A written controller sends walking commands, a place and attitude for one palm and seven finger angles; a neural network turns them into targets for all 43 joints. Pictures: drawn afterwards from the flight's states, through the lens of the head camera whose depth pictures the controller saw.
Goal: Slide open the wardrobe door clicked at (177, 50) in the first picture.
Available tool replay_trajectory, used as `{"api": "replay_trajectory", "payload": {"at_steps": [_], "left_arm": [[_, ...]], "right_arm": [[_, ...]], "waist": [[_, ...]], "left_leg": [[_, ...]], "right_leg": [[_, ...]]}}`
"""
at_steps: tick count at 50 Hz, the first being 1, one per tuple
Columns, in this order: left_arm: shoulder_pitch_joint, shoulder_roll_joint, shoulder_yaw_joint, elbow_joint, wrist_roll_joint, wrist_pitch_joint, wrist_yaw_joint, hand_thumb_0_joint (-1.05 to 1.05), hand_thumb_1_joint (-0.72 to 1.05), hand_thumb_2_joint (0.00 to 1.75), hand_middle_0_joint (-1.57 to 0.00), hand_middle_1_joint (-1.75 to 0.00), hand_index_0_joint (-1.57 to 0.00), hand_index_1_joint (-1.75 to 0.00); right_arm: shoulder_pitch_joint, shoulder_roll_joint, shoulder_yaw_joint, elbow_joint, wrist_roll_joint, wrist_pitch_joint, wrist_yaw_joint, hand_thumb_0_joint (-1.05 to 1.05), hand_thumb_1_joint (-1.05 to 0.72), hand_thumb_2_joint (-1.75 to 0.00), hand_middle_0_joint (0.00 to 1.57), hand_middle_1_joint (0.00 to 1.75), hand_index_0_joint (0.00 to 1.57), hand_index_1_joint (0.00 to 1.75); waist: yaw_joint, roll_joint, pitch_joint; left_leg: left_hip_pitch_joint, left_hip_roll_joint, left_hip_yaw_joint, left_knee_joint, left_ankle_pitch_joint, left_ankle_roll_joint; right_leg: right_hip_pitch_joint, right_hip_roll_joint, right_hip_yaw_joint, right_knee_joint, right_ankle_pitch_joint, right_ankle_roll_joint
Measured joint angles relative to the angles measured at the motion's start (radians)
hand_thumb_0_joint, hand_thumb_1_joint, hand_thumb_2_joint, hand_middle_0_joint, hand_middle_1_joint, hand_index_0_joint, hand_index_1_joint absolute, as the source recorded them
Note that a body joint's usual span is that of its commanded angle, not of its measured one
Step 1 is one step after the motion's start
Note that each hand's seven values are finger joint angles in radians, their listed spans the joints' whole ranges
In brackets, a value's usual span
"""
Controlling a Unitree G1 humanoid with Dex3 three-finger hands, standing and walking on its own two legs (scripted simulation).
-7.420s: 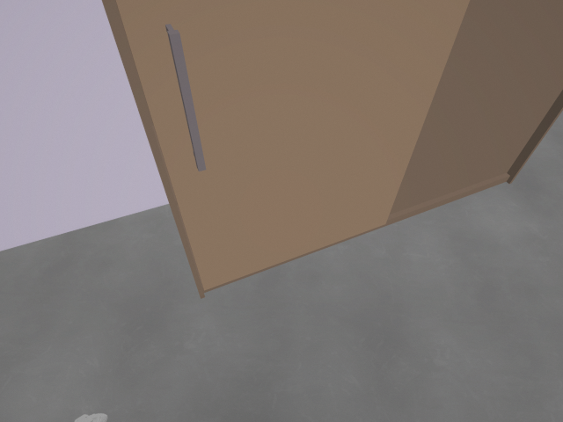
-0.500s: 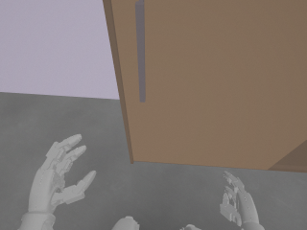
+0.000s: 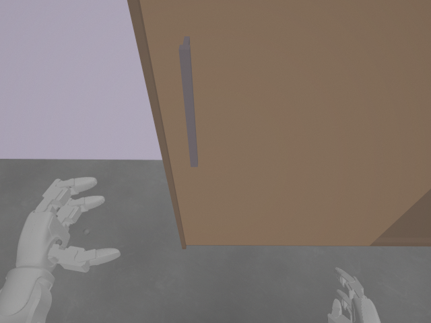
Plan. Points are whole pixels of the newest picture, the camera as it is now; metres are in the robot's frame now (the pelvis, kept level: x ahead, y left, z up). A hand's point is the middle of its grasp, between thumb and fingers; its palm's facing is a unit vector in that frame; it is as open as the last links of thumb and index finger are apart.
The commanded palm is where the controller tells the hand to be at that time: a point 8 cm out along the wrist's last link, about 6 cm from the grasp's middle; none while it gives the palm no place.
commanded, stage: raise the hand with hooked fingers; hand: left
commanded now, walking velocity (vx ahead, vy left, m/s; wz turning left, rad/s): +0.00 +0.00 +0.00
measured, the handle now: (191, 111) +0.53 +0.10 +0.11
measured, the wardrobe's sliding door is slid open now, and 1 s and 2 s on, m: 0.00 0.00 0.00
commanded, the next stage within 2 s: move the hooked fingers beside the handle in 1.00 s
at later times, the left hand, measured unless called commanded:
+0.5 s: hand (49, 183) +0.27 +0.27 +0.16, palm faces +0.15 -0.99 -0.05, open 14.0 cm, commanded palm +0.24 +0.31 +0.17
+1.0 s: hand (55, 181) +0.27 +0.26 +0.17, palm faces +0.14 -0.99 -0.05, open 14.0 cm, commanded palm +0.24 +0.30 +0.17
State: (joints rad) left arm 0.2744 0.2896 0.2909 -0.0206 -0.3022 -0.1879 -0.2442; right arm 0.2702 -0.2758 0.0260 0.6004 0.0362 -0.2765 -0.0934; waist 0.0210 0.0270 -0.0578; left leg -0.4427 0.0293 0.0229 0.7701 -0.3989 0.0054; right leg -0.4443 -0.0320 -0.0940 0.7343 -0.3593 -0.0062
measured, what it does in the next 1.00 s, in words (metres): stands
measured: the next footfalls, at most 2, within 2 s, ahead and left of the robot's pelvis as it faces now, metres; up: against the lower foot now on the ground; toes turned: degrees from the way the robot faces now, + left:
none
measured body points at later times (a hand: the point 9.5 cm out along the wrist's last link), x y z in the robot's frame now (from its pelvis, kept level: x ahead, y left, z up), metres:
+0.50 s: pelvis +0.00 -0.01 +0.02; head -0.01 -0.02 +0.47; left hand +0.26 +0.33 +0.17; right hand +0.18 -0.23 -0.05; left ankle +0.00 +0.11 -0.71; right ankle +0.01 -0.12 -0.71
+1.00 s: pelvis +0.00 -0.01 +0.02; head -0.02 -0.03 +0.47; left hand +0.26 +0.32 +0.17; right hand +0.17 -0.24 -0.05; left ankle +0.00 +0.11 -0.71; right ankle +0.01 -0.12 -0.71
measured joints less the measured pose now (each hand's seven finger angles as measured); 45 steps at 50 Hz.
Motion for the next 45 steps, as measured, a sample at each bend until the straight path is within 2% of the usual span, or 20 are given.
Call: {"api": "replay_trajectory", "payload": {"at_steps": [13, 26, 31, 35, 40, 45], "left_arm": [[-0.182, 0.058, 0.088, 0.110, -0.025, 0.142, -0.092, 0.00, -0.45, 0.33, -0.29, -1.16, -0.30, -1.17], [-0.341, 0.126, 0.160, 0.209, -0.022, 0.232, -0.139, -0.01, -0.50, 0.30, -0.30, -1.19, -0.30, -1.20], [-0.371, 0.142, 0.170, 0.241, -0.029, 0.255, -0.152, -0.01, -0.50, 0.30, -0.30, -1.20, -0.30, -1.20], [-0.352, 0.130, 0.163, 0.231, -0.024, 0.270, -0.152, -0.01, -0.50, 0.30, -0.30, -1.20, -0.30, -1.20], [-0.329, 0.103, 0.161, 0.202, -0.012, 0.253, -0.124, -0.01, -0.50, 0.30, -0.30, -1.20, -0.30, -1.20], [-0.338, 0.100, 0.161, 0.207, -0.007, 0.241, -0.116, -0.01, -0.50, 0.30, -0.30, -1.20, -0.30, -1.20]], "right_arm": [[-0.042, 0.028, 0.050, 0.002, 0.009, 0.007, -0.016, 0.02, -0.90, -0.90, 0.20, 0.30, 0.21, 0.30], [-0.027, 0.017, 0.062, 0.027, 0.020, 0.026, -0.033, 0.02, -0.90, -0.90, 0.20, 0.30, 0.21, 0.30], [-0.018, 0.005, 0.053, 0.023, 0.026, 0.034, -0.028, 0.02, -0.90, -0.90, 0.20, 0.30, 0.21, 0.30], [-0.015, -0.002, 0.045, 0.014, 0.026, 0.040, -0.023, 0.02, -0.90, -0.90, 0.20, 0.30, 0.21, 0.30], [-0.014, 0.001, 0.040, 0.013, 0.021, 0.038, -0.025, 0.02, -0.90, -0.90, 0.20, 0.30, 0.21, 0.30], [-0.018, 0.008, 0.046, 0.019, 0.022, 0.034, -0.033, 0.02, -0.90, -0.90, 0.20, 0.30, 0.21, 0.30]], "waist": [[0.038, 0.012, 0.016], [0.035, 0.019, 0.043], [0.029, 0.020, 0.041], [0.025, 0.020, 0.041], [0.028, 0.016, 0.048], [0.032, 0.015, 0.055]], "left_leg": [[0.128, -0.001, -0.004, -0.113, 0.047, -0.004], [0.205, 0.002, 0.001, -0.198, 0.090, -0.010], [0.214, 0.001, 0.006, -0.218, 0.102, -0.011], [0.214, 0.002, 0.012, -0.223, 0.105, -0.011], [0.223, 0.004, 0.015, -0.229, 0.108, -0.013], [0.232, 0.005, 0.010, -0.236, 0.113, -0.015]], "right_leg": [[0.130, 0.005, -0.007, -0.112, 0.044, -0.003], [0.201, 0.013, -0.003, -0.190, 0.084, -0.009], [0.204, 0.014, 0.002, -0.201, 0.092, -0.011], [0.199, 0.014, 0.008, -0.200, 0.094, -0.011], [0.205, 0.017, 0.010, -0.204, 0.097, -0.013], [0.217, 0.019, 0.006, -0.212, 0.100, -0.015]]}}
